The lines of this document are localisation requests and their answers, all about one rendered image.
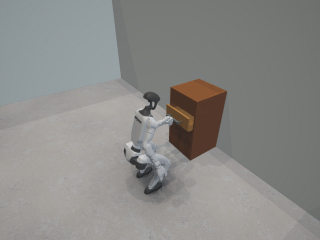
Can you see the robot right thigh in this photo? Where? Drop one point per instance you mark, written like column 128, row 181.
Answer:
column 142, row 161

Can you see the robot left forearm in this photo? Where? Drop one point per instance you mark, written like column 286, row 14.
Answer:
column 160, row 123

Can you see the robot left hand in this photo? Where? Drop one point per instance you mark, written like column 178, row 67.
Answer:
column 168, row 120

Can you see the robot right hand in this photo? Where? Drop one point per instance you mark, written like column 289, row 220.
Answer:
column 160, row 171

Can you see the right robot foot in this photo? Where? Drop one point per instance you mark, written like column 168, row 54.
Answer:
column 155, row 188

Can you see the drawer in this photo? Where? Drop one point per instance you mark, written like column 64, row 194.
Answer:
column 181, row 115

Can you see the cabinet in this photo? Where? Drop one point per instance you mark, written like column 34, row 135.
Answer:
column 205, row 102

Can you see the robot right forearm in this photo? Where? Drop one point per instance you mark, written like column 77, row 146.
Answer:
column 153, row 158

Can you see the robot right upper arm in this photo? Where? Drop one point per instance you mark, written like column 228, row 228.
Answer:
column 151, row 125

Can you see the handle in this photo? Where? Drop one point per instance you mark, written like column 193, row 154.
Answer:
column 174, row 120

